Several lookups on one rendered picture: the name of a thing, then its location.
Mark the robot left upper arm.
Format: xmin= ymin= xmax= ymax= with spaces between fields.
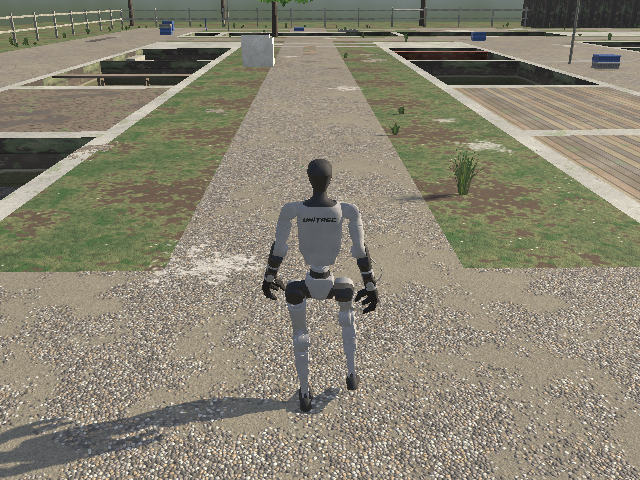
xmin=272 ymin=202 xmax=299 ymax=257

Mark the right robot forearm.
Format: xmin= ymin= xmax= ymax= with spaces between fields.
xmin=357 ymin=243 xmax=377 ymax=291

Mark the right robot hand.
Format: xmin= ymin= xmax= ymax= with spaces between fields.
xmin=355 ymin=287 xmax=379 ymax=314

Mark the left robot hand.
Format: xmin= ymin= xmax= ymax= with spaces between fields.
xmin=262 ymin=279 xmax=285 ymax=300

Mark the robot torso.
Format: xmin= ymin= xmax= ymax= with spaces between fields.
xmin=297 ymin=197 xmax=344 ymax=300

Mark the robot right thigh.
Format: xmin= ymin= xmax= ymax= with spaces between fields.
xmin=333 ymin=277 xmax=354 ymax=328

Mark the robot right upper arm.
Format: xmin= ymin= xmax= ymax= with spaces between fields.
xmin=341 ymin=202 xmax=367 ymax=259

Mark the left robot forearm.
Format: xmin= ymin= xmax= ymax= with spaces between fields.
xmin=264 ymin=241 xmax=283 ymax=282

